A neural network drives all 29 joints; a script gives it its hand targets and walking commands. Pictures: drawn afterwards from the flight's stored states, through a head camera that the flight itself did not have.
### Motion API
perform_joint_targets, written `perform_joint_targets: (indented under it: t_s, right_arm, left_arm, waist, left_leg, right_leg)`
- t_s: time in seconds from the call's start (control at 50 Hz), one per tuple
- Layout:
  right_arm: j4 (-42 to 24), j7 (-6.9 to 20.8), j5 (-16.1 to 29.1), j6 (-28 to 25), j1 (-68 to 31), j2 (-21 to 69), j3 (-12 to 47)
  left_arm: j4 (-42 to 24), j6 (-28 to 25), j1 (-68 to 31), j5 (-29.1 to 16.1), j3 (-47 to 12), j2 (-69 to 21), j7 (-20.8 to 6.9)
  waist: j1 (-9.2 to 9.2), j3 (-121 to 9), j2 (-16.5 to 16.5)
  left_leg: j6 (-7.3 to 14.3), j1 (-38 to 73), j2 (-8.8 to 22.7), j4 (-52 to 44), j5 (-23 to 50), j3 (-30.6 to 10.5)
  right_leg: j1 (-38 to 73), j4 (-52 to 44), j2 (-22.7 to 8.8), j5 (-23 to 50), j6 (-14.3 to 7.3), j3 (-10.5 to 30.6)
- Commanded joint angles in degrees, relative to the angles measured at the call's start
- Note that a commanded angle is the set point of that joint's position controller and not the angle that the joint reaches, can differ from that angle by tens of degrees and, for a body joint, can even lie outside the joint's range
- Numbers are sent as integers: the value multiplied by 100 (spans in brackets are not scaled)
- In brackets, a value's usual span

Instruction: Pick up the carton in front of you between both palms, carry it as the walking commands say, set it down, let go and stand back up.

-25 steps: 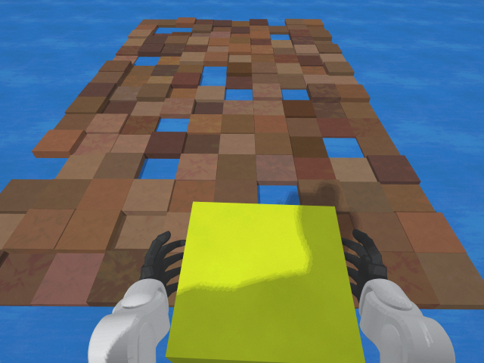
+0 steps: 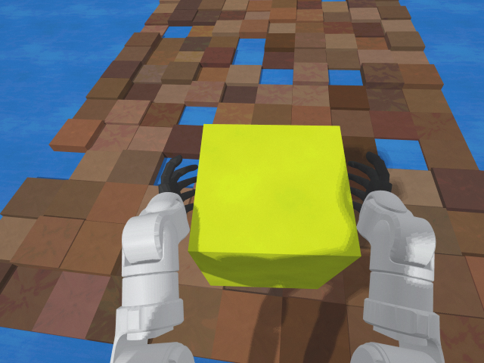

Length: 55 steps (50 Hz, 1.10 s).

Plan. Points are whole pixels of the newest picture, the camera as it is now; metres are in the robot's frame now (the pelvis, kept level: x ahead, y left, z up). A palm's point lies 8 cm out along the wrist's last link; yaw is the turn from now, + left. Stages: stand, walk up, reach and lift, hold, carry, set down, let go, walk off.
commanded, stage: carry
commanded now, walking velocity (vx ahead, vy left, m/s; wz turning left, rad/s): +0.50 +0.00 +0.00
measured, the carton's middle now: (267, 215) +0.37 +0.01 +0.02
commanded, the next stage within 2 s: none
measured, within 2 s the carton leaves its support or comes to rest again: neither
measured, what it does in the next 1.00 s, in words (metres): climbs: left foot, then right foot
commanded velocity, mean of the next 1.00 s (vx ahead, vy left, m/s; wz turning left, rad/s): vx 0.50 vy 0.00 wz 0.00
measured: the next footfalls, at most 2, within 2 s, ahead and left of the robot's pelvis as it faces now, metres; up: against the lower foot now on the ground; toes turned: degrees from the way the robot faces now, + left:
left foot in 0.32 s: +0.44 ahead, +0.08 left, +0.03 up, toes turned +4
right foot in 0.80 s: +0.73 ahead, -0.11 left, +0.02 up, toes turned -12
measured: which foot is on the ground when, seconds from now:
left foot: up 0.00-0.30, down 0.32-0.82, up 0.84-1.00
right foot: down 0.00-0.34, up 0.36-0.78, down 0.80-1.00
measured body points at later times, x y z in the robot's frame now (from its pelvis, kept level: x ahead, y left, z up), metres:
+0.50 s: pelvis +0.36 +0.03 +0.04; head +0.42 +0.02 +0.48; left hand +0.72 +0.14 +0.14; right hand +0.69 -0.17 +0.15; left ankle +0.40 +0.08 -0.69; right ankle +0.29 -0.09 -0.59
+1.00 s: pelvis +0.72 -0.04 +0.05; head +0.70 -0.05 +0.50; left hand +0.98 +0.11 +0.15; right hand +0.98 -0.20 +0.14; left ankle +0.69 +0.09 -0.60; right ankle +0.70 -0.10 -0.69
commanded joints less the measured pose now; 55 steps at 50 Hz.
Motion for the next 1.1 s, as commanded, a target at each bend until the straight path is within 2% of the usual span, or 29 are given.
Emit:
perform_joint_targets:
  t_s: [0.0, 0.14, 0.2, 0.22, 0.26, 0.28, 0.3, 0.32, 0.34, 0.36, 0.38, 0.4, 0.42, 0.46, 0.52, 0.62, 0.66, 0.72, 0.74, 0.76, 0.78, 0.8, 0.82, 0.84, 0.88, 0.9, 0.96, 1.0, 1.08]
  right_arm:
    - [-415, 21, 867, -90, -3308, 4490, 3301]
    - [-1137, -46, 901, -39, -2658, 3841, 3481]
    - [-1363, -29, 889, 177, -2435, 3578, 3512]
    - [-1388, -19, 875, 259, -2341, 3495, 3502]
    - [-1432, 9, 878, 412, -2236, 3416, 3526]
    - [-1413, 19, 907, 472, -2164, 3400, 3540]
    - [-1442, 29, 952, 528, -2145, 3396, 3546]
    - [-1433, 10, 952, 575, -2164, 3337, 3539]
    - [-1351, 6, 1083, 616, -2138, 3454, 3608]
    - [-1506, 50, 1226, 658, -2193, 3569, 3732]
    - [-1693, 115, 1417, 667, -2396, 3816, 3942]
    - [-1881, 179, 1535, 674, -2534, 3998, 4065]
    - [-2060, 231, 1593, 679, -2563, 4145, 4178]
    - [-2253, 335, 1681, 685, -2441, 4374, 4347]
    - [-2469, 443, 1640, 747, -1782, 4342, 4435]
    - [-2816, 494, 1424, 1045, -509, 4081, 4317]
    - [-2882, 454, 1282, 1197, 7, 3895, 4170]
    - [-3043, 360, 1120, 1412, 496, 3700, 4068]
    - [-3105, 338, 1106, 1472, 573, 3700, 4086]
    - [-3177, 325, 1090, 1525, 641, 3697, 4120]
    - [-3227, 318, 1079, 1593, 739, 3591, 4128]
    - [-3360, 312, 1130, 1674, 652, 3511, 4169]
    - [-3506, 321, 1134, 1719, 650, 3434, 4223]
    - [-3572, 345, 1211, 1737, 476, 3586, 4335]
    - [-3474, 422, 1281, 1695, 508, 3968, 4435]
    - [-3364, 451, 1268, 1640, 642, 4117, 4441]
    - [-3073, 509, 1086, 1464, 1038, 4411, 4472]
    - [-3032, 536, 1023, 1339, 1164, 4501, 4529]
    - [-3132, 549, 1038, 1132, 1293, 4513, 4637]
  left_arm:
    - [-1096, -298, -3869, -1202, -3444, -4176, -56]
    - [-1914, -166, -3070, -1400, -3695, -3598, -42]
    - [-2049, 52, -2786, -1384, -3693, -3356, -39]
    - [-2075, 128, -2758, -1378, -3678, -3274, -44]
    - [-2050, 267, -2602, -1302, -3621, -3161, -25]
    - [-2069, 330, -2613, -1223, -3576, -3109, -5]
    - [-2076, 383, -2651, -1129, -3534, -3029, 27]
    - [-2022, 465, -2492, -1052, -3461, -3129, 54]
    - [-2082, 529, -2429, -968, -3343, -2949, 84]
    - [-2048, 564, -2490, -961, -3319, -3082, 116]
    - [-2126, 590, -2576, -914, -3196, -3190, 121]
    - [-2129, 611, -2547, -877, -3146, -3339, 113]
    - [-2135, 619, -2416, -823, -3120, -3421, 92]
    - [-2184, 610, -2079, -693, -3175, -3568, 29]
    - [-2330, 646, -1466, -636, -3463, -3727, -36]
    - [-2967, 919, -791, -992, -3972, -3843, -112]
    - [-3258, 1090, -583, -1158, -4126, -3738, -131]
    - [-3641, 1344, -333, -1317, -4202, -3533, -164]
    - [-3752, 1419, -206, -1342, -4194, -3470, -178]
    - [-3788, 1483, -45, -1344, -4156, -3410, -191]
    - [-3725, 1532, 128, -1322, -4103, -3386, -207]
    - [-3554, 1577, 383, -1229, -3974, -3234, -205]
    - [-3485, 1591, 507, -1250, -3940, -3228, -208]
    - [-3539, 1593, 534, -1232, -3946, -3334, -228]
    - [-3586, 1552, 475, -1265, -4059, -3708, -303]
    - [-3599, 1515, 471, -1287, -4129, -3832, -349]
    - [-3492, 1357, 683, -1230, -4221, -3957, -469]
    - [-3460, 1248, 840, -1194, -4276, -4002, -526]
    - [-3516, 1044, 1058, -1134, -4337, -3936, -560]
  waist:
    - [49, -2902, -502]
    - [181, -2651, -802]
    - [90, -2138, -772]
    - [61, -2045, -903]
    - [-248, -2176, -1244]
    - [-639, -2563, -1128]
    - [-992, -3032, -780]
    - [-796, -3684, 692]
    - [-906, -3962, 1536]
    - [-826, -3657, 1087]
    - [-877, -3204, 440]
    - [-821, -2890, 50]
    - [-745, -2765, -49]
    - [-642, -2706, 48]
    - [-605, -2506, 242]
    - [-520, -1977, 649]
    - [-524, -1803, 729]
    - [-487, -1689, 837]
    - [-423, -1719, 796]
    - [-320, -1876, 521]
    - [-257, -2021, -5]
    - [-180, -2267, -1184]
    - [-88, -2256, -1777]
    - [-116, -2127, -1508]
    - [-230, -1787, -646]
    - [-288, -1750, -437]
    - [-325, -1611, -770]
    - [-310, -1396, -738]
    - [-256, -1044, -732]
  left_leg:
    - [135, -2067, 238, 490, 441, -223]
    - [81, -3197, 122, -527, 768, 332]
    - [86, -2137, -38, -2808, 1498, 685]
    - [103, -1476, -291, -3342, 1587, 1117]
    - [190, -105, -719, -3950, 1895, 1491]
    - [258, 1101, -811, -4559, 2551, 1498]
    - [260, 2411, -469, -4599, 2561, 1041]
    - [970, 3885, 1396, -4603, 3064, -1958]
    - [1665, 4327, 1805, -5265, 3196, -3750]
    - [1657, 4223, 1803, -5240, 3073, -3341]
    - [1485, 3791, 1662, -5103, 3305, -2858]
    - [1261, 3412, 1587, -5186, 3314, -2503]
    - [1109, 3101, 1496, -5348, 3123, -2184]
    - [935, 2855, 1432, -5616, 2999, -1778]
    - [879, 3022, 1307, -5758, 3928, -1067]
    - [499, 3013, 830, -6072, 4533, 79]
    - [415, 3083, 797, -6100, 4716, 289]
    - [272, 3209, 850, -5642, 5204, 405]
    - [201, 2996, 858, -5251, 5229, 472]
    - [107, 2493, 693, -4386, 5002, 639]
    - [-18, 1807, 321, -3299, 4102, 963]
    - [-269, 38, -133, -1755, 2031, 826]
    - [-288, -1077, -578, -603, 20, 511]
    - [-143, -1277, -123, -120, -5, 33]
    - [-85, -1457, 255, -204, 444, -35]
    - [-133, -1354, 417, -522, 728, -79]
    - [-287, -1611, 501, -861, 1221, 141]
    - [-401, -1882, 580, -1391, 1286, 356]
    - [-388, -1954, 361, -2760, 1601, 896]
  right_leg:
    - [3803, -1248, -1606, 1865, -584, 2601]
    - [4372, -1113, -1280, 3320, -650, 1727]
    - [3610, -1408, -864, 3566, -496, 1093]
    - [3341, -1447, -776, 4140, -390, 780]
    - [3055, -768, -793, 5816, -149, 464]
    - [2856, 304, -705, 5923, 66, 163]
    - [2127, 1551, -570, 4571, 222, 219]
    - [334, 3233, 67, 933, 466, 461]
    - [-635, 4785, 801, -1170, 442, 1012]
    - [-1209, 5318, 420, -1177, 282, 1513]
    - [-1517, 5205, 182, -1066, 253, 1464]
    - [-1635, 4800, 0, -954, 289, 1438]
    - [-1518, 4270, -140, -715, 311, 1436]
    - [-1239, 3415, -203, -606, 362, 1282]
    - [-1298, 2057, -214, -383, 452, 939]
    - [-672, -199, -49, 1037, 602, 296]
    - [-365, -662, 29, 1607, 611, 89]
    - [151, -1178, -39, 1928, 460, 153]
    - [707, -1444, 19, 1972, 413, 44]
    - [1740, -1692, 127, 2000, 421, -59]
    - [2700, -1763, 47, 1949, 484, -88]
    - [4154, -1526, -1499, 3153, -111, 1998]
    - [4285, -2127, -2159, 2463, -726, 3324]
    - [3895, -2101, -2139, 2237, -803, 3101]
    - [3145, -2241, -1912, 1723, -567, 2618]
    - [2797, -2424, -1768, 1088, -390, 2310]
    - [2577, -2645, -1567, 1017, -328, 1705]
    - [2580, -2778, -1503, 1424, -365, 1405]
    - [2952, -2587, -1139, 3976, -265, 727]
